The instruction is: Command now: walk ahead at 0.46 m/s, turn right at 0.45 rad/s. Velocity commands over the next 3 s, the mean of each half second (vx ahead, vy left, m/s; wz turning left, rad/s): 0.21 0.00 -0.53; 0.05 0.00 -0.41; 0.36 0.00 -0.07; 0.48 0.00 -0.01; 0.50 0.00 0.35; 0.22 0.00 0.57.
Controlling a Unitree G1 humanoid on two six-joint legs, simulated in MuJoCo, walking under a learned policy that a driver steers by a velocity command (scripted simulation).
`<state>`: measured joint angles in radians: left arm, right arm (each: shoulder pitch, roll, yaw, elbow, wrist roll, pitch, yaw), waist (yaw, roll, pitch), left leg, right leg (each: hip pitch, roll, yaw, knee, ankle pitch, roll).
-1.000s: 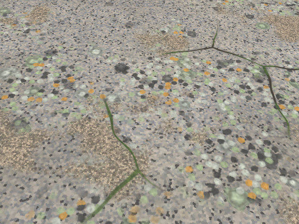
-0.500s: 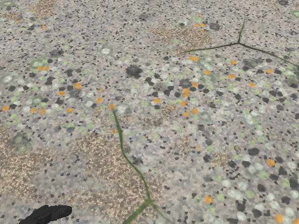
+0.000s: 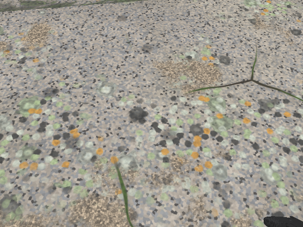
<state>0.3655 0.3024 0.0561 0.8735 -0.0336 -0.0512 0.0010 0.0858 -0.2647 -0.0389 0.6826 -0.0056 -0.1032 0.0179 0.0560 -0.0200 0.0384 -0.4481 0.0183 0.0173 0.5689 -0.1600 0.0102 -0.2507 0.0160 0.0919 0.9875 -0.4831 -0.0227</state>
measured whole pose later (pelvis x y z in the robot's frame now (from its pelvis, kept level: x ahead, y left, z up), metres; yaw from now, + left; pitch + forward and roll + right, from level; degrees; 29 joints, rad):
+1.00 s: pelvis +0.23 -0.01 +0.02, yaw -29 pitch +1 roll -1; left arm 0.19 0.32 0.08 0.67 0.00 0.04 0.02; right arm 0.21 -0.26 -0.05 0.77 0.00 -0.02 -0.01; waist -0.03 -0.03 0.01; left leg -0.25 0.01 -0.03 0.46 -0.23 0.01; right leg -0.43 0.07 0.10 0.92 -0.42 0.06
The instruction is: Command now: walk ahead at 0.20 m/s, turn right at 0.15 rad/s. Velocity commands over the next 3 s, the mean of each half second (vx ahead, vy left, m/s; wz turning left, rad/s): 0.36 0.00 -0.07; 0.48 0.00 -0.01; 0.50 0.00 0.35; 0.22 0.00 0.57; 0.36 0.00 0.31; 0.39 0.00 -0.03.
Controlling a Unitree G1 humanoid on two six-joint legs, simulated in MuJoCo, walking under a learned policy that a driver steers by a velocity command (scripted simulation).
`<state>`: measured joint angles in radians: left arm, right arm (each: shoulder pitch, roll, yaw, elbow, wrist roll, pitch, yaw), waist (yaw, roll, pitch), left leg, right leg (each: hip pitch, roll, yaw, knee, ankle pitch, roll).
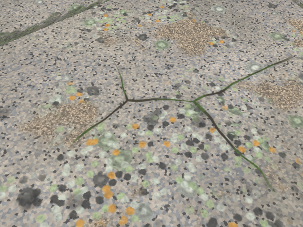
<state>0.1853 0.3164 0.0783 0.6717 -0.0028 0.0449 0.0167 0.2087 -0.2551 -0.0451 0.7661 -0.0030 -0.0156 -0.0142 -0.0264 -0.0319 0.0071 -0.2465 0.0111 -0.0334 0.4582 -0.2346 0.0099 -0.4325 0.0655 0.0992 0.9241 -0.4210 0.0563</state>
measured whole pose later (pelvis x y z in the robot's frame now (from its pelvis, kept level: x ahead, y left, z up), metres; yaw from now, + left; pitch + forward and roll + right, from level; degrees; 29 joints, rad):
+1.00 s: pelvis +0.41 +0.03 +0.00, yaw +0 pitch +1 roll +2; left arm 0.10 0.28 0.04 0.72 -0.01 -0.07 -0.02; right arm 0.35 -0.29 -0.05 0.84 0.01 -0.08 0.01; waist -0.08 -0.04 0.02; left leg 0.00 -0.08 0.04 0.21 -0.23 0.06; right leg -0.65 -0.11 0.04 0.62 0.08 0.02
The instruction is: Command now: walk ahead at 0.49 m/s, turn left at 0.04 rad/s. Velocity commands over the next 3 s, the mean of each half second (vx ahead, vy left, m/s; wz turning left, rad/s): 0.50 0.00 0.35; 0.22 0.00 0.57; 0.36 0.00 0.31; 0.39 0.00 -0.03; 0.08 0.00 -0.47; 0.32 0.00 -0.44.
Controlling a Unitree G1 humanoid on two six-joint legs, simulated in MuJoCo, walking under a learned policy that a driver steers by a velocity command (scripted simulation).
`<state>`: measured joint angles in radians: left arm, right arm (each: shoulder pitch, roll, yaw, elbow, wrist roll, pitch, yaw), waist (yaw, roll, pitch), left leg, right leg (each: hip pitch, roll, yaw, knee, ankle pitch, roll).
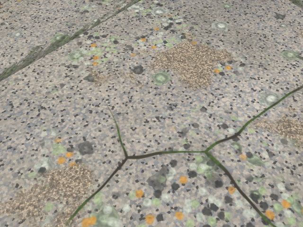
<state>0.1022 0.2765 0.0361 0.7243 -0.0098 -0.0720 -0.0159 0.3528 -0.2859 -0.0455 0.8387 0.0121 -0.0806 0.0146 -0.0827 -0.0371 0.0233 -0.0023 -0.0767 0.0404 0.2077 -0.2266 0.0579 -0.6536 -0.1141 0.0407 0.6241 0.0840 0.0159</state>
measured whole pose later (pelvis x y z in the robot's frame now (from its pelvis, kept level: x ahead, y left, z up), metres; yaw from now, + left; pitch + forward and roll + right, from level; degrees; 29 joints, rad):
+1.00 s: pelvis +0.45 +0.04 -0.01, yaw +30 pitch +3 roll -1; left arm 0.08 0.31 0.05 0.73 0.01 -0.01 0.03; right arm 0.20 -0.31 -0.08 0.64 0.01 0.03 -0.02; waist -0.03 -0.02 0.05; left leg -0.36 -0.13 -0.13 0.46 -0.14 0.08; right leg -0.58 -0.03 0.13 0.84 -0.27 0.09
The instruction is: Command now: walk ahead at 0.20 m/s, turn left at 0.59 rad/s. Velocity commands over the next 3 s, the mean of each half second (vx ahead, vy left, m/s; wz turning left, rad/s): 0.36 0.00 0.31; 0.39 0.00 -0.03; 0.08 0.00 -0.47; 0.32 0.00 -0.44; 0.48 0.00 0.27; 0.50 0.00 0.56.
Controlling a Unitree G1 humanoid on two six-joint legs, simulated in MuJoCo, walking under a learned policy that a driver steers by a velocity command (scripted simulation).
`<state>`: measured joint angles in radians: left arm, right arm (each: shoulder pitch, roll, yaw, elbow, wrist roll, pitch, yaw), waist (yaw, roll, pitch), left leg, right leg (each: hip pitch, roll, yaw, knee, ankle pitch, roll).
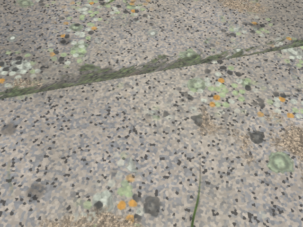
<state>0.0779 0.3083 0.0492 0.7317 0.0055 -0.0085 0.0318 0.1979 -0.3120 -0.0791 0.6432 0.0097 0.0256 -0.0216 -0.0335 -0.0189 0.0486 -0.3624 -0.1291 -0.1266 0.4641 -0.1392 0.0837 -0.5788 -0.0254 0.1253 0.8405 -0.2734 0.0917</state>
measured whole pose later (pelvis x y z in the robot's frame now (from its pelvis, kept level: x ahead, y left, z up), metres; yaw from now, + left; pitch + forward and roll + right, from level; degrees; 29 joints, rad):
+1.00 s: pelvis +0.42 +0.05 -0.01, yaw +6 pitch +2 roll +3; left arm 0.09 0.28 0.03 0.69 0.00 -0.08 -0.05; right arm 0.34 -0.29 -0.06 0.82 0.01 -0.05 -0.01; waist -0.07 -0.04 0.03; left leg 0.02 -0.06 0.06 0.35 -0.39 0.02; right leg -0.54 -0.02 0.01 0.52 0.06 -0.04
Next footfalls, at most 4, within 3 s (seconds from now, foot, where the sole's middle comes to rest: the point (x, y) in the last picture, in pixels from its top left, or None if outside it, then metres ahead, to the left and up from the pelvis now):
0.14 right None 0.12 -0.15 -0.77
0.56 left None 0.32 0.15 -0.77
1.00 right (154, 183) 0.63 -0.03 -0.77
1.44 left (104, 188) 0.61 0.20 -0.77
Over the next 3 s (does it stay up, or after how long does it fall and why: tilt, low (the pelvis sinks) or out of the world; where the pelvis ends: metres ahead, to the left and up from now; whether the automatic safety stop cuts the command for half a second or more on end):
stays up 1.15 -0.19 0.00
